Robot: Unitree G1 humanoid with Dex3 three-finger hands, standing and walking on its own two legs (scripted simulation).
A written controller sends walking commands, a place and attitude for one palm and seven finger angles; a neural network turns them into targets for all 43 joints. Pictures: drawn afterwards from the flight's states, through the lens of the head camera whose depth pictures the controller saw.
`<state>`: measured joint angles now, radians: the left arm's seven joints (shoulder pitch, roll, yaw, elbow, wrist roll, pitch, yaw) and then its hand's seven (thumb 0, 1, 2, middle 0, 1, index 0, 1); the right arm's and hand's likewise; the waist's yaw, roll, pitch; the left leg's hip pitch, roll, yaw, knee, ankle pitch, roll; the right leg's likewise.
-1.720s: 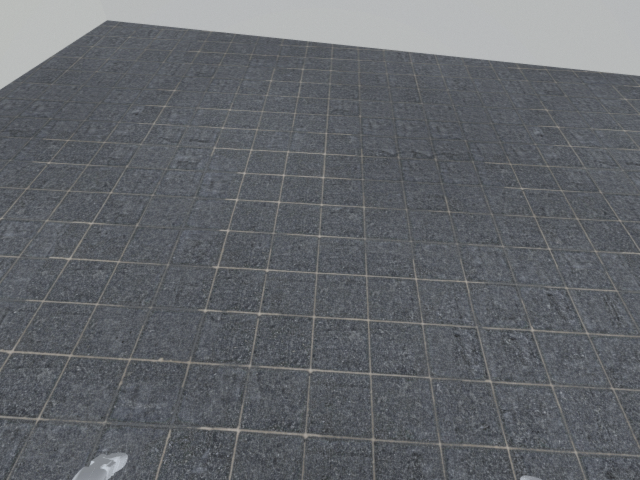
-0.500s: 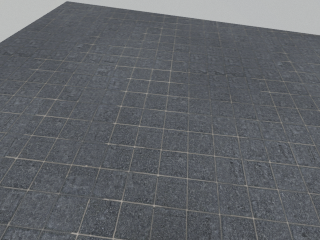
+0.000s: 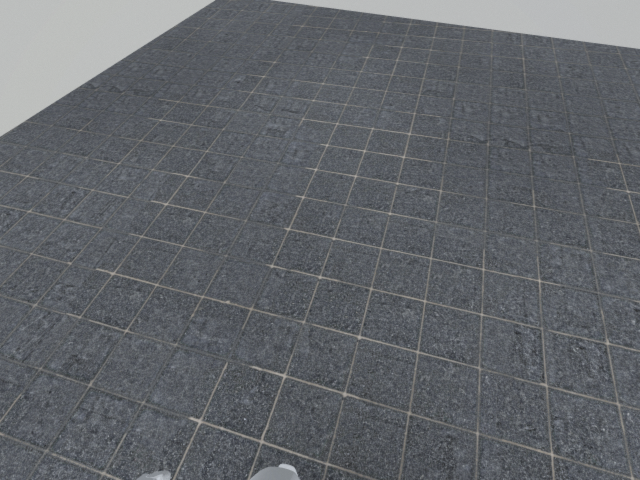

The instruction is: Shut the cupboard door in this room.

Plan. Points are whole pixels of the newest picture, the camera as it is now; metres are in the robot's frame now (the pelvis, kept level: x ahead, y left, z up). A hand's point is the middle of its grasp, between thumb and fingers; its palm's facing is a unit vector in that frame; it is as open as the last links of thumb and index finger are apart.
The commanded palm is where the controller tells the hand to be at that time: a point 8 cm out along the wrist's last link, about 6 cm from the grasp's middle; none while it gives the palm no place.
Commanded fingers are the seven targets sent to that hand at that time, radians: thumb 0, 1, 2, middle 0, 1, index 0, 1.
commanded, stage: turn or walk to find it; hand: left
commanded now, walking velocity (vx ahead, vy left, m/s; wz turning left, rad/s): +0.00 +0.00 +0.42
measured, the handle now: out of the picture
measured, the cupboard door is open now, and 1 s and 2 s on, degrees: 92 92 92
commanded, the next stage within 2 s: none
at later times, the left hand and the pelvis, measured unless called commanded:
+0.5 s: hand out of the picture -0.06 +0.24 -0.19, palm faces +0.28 -0.94 -0.22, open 7.4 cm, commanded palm none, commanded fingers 0.00 0.90 0.90 -0.20 -0.30 -0.20 -0.30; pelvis -0.02 +0.04 +0.00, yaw +13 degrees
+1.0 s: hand out of the picture +0.00 +0.22 -0.14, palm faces +0.40 -0.87 -0.28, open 7.4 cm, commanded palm none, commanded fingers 0.00 0.90 0.90 -0.20 -0.30 -0.20 -0.30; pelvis -0.02 -0.01 +0.00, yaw +25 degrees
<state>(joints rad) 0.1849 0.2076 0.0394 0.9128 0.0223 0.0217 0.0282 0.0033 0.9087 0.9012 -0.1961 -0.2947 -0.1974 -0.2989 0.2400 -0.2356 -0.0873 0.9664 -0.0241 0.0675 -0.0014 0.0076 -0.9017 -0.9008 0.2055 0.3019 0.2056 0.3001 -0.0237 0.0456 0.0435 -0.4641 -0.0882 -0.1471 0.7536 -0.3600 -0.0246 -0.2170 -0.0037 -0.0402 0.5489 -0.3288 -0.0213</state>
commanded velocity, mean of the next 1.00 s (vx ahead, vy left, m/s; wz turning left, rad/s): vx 0.00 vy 0.00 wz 0.42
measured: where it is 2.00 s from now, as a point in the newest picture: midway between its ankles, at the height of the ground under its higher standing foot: outside the picture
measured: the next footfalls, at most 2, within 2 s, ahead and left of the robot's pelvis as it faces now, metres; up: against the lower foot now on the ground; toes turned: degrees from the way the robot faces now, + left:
left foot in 0.38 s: +0.00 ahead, +0.13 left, +0.00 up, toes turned +15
right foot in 0.92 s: +0.05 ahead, -0.08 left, +0.00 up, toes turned +20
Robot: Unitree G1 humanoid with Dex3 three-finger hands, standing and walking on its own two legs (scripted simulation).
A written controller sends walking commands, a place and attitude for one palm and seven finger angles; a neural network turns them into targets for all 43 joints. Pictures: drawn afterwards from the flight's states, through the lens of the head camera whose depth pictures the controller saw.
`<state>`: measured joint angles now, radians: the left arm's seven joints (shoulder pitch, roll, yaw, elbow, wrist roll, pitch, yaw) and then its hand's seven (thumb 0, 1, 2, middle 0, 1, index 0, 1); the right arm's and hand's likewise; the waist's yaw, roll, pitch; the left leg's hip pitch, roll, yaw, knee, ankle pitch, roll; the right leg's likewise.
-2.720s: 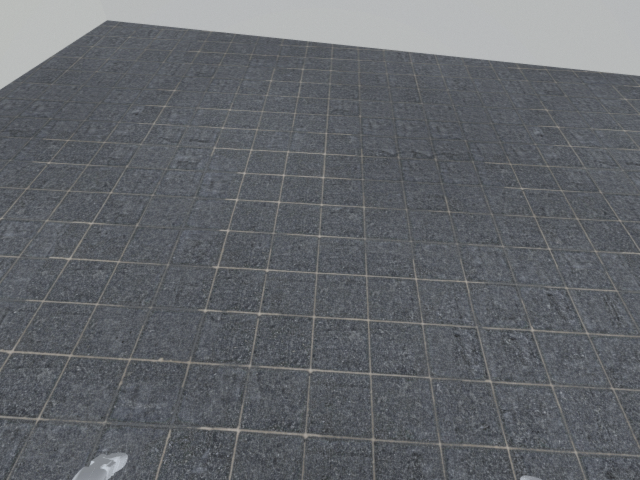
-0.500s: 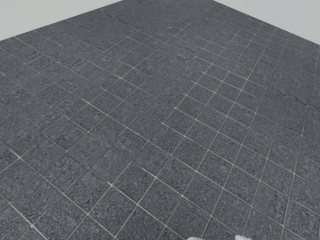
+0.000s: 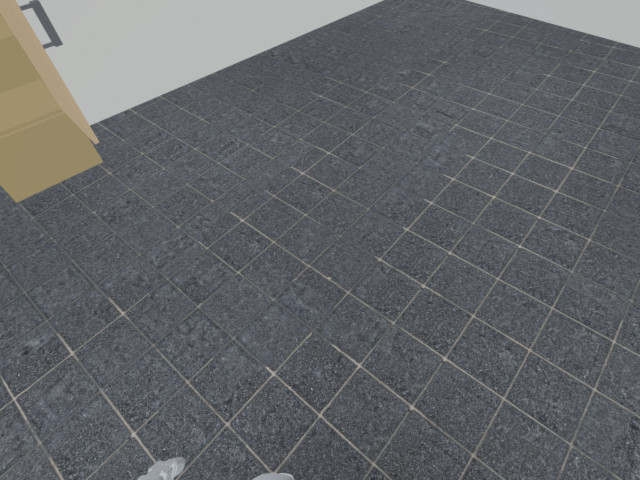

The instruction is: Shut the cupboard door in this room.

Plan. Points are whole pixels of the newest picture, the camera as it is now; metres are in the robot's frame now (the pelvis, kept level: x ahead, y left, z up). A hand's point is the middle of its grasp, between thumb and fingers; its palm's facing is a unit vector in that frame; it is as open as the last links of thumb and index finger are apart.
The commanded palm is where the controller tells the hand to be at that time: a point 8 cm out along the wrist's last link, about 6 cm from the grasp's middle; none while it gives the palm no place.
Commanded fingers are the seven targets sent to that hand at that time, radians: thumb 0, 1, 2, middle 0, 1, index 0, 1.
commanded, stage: turn or walk to find it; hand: left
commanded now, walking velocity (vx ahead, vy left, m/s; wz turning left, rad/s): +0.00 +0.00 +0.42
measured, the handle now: (40, 26) +1.42 +0.97 +0.00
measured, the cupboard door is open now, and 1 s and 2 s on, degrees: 92 92 92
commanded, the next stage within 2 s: stand and wait in 1.30 s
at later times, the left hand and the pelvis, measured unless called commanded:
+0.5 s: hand out of the picture -0.07 +0.25 -0.19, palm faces +0.29 -0.93 -0.23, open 7.4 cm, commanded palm none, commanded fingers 0.00 0.90 0.90 -0.20 -0.30 -0.20 -0.30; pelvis -0.02 +0.04 -0.01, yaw +13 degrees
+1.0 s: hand out of the picture -0.02 +0.21 -0.14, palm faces +0.40 -0.87 -0.28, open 7.4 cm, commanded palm none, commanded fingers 0.00 0.90 0.90 -0.20 -0.30 -0.20 -0.30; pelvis -0.05 -0.01 +0.00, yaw +24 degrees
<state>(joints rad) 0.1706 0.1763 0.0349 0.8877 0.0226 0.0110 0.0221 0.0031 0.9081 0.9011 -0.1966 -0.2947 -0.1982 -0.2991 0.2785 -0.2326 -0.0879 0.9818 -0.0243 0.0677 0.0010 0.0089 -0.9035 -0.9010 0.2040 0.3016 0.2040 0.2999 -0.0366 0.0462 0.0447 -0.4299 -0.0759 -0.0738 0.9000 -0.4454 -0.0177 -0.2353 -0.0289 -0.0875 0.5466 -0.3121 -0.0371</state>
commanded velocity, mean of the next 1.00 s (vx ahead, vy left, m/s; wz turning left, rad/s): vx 0.00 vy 0.00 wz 0.42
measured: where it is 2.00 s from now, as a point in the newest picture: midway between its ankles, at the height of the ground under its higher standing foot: outside the picture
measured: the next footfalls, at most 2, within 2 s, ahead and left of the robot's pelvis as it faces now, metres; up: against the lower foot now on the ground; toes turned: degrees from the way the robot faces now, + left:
left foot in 0.40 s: -0.01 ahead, +0.14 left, +0.00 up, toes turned +16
right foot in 0.94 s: +0.03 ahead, -0.09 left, +0.00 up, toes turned +19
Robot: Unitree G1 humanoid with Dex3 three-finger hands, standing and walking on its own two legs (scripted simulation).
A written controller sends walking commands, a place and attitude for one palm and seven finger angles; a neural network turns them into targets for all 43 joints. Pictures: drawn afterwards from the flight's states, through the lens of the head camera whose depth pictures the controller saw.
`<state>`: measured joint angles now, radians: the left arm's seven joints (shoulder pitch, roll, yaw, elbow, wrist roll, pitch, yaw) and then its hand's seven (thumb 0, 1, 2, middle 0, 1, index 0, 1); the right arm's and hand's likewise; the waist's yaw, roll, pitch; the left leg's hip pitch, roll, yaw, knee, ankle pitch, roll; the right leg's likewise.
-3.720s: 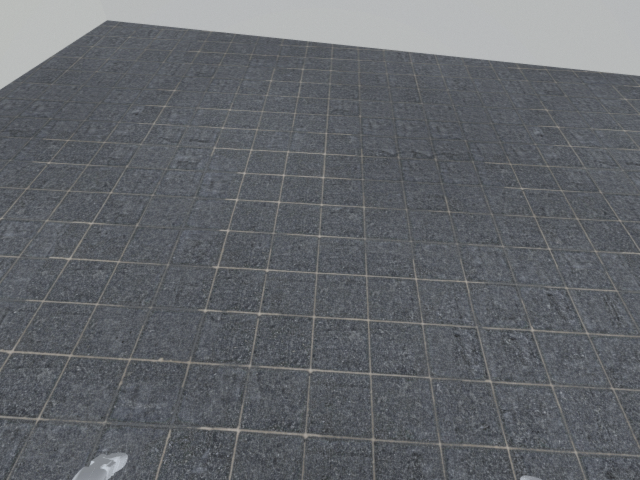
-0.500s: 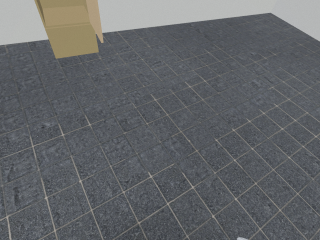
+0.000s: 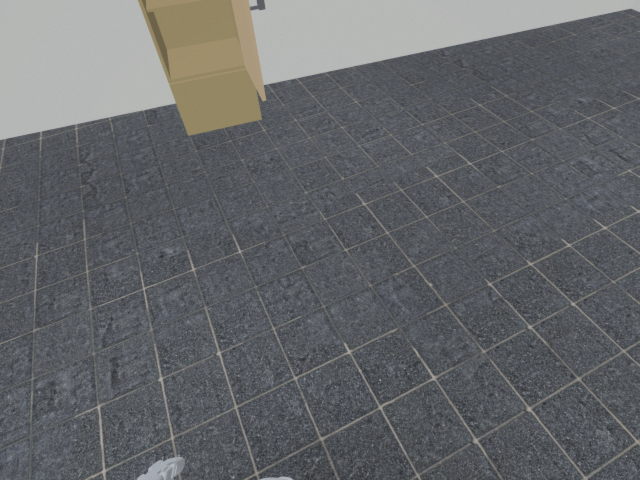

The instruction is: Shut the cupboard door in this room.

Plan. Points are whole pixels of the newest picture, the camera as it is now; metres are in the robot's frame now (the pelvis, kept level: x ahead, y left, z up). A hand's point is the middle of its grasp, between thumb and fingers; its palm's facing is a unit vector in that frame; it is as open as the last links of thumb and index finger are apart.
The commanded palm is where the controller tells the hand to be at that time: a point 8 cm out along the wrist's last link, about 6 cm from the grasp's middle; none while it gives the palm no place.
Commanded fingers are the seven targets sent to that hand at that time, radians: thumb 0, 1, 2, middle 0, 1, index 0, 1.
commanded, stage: turn or walk to find it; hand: left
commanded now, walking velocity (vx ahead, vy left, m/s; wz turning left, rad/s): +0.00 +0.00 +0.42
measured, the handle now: out of the picture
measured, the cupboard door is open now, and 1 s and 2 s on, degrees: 92 92 92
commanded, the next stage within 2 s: stand and wait in 0.30 s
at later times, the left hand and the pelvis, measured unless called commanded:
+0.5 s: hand out of the picture -0.09 +0.23 -0.19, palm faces +0.27 -0.94 -0.22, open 7.4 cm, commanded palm none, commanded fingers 0.00 0.90 0.90 -0.20 -0.30 -0.20 -0.30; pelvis -0.04 +0.03 -0.01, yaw +11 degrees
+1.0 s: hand out of the picture -0.08 +0.20 -0.16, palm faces +0.24 -0.94 -0.24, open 7.3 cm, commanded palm none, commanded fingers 0.00 0.90 0.90 -0.20 -0.30 -0.20 -0.30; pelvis -0.08 +0.02 +0.00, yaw +13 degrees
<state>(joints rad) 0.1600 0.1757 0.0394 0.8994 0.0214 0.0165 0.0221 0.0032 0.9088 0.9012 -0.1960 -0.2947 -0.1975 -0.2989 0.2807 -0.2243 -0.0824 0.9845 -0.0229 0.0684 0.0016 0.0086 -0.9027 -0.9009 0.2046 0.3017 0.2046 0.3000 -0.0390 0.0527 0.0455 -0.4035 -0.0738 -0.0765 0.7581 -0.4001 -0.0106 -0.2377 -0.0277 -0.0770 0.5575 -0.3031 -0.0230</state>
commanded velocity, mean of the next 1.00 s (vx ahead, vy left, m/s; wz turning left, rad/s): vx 0.00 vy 0.00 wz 0.16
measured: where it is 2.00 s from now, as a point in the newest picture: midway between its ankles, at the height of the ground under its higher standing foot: outside the picture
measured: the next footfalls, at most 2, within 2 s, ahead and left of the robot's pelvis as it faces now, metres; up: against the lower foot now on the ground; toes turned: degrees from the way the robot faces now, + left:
left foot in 0.44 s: -0.04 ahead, +0.14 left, +0.00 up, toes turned +15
right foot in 0.92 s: -0.03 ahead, -0.08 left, +0.00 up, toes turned +8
